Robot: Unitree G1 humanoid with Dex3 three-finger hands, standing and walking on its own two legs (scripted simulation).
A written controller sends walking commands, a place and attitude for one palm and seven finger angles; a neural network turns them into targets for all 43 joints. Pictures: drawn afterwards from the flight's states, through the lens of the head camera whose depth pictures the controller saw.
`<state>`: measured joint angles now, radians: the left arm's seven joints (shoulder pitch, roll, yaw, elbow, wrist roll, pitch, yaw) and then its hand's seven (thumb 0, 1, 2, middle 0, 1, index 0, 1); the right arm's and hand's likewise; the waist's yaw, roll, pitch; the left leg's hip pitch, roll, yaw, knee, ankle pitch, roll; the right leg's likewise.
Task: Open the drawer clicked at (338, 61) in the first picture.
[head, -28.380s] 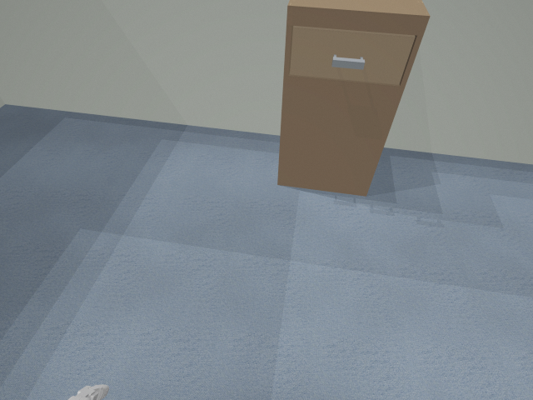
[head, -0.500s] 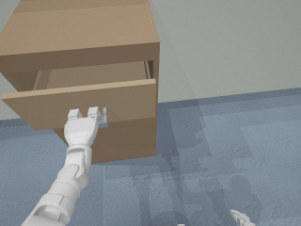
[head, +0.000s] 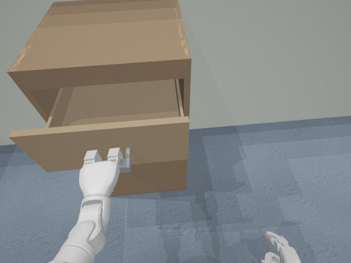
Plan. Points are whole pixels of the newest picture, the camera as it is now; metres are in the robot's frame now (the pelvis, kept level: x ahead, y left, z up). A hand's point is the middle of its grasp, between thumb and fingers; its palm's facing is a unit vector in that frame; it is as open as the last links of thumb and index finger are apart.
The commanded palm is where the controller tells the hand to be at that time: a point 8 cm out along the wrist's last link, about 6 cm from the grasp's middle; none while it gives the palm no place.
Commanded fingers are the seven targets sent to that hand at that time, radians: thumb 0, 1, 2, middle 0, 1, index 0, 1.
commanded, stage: pull the drawer open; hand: left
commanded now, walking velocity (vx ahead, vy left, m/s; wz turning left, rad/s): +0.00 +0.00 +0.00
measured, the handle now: (109, 159) +0.37 +0.20 -0.02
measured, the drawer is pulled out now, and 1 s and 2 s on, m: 0.16 0.28 0.30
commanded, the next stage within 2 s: open the thumb to release the handle in 1.42 s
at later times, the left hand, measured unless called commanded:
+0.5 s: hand (105, 205) +0.26 +0.19 -0.03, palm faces -0.01 -0.06 -1.00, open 6.3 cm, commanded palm +0.22 +0.19 +0.02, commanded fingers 0.00 0.90 0.90 -0.40 -1.35 -0.40 -1.35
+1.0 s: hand (103, 231) +0.20 +0.18 -0.03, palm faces +0.01 -0.09 -1.00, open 6.4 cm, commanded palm +0.16 +0.18 +0.02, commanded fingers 0.00 0.90 0.90 -0.40 -1.35 -0.40 -1.35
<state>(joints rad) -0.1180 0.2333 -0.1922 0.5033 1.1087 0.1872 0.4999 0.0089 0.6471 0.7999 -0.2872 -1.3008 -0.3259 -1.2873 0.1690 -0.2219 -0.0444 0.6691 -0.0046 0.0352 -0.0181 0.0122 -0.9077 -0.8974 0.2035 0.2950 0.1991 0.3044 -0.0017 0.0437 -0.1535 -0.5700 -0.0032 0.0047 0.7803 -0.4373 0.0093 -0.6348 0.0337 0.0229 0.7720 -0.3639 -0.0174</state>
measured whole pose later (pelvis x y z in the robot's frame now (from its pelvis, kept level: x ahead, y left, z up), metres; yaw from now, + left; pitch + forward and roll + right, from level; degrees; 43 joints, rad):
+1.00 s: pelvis -0.01 -0.01 -0.01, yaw +0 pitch +10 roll +1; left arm 0.34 0.22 -0.24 0.10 1.14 0.17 0.53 0.04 0.64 0.80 -0.26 -1.33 -0.36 -1.28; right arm 0.08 -0.20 -0.02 0.62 -0.03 0.04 0.01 0.01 -0.91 -0.90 0.20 0.30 0.20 0.30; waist 0.05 0.04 -0.14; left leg -0.54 0.00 0.01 0.84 -0.47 0.00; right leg -0.62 0.04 0.02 0.85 -0.41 -0.03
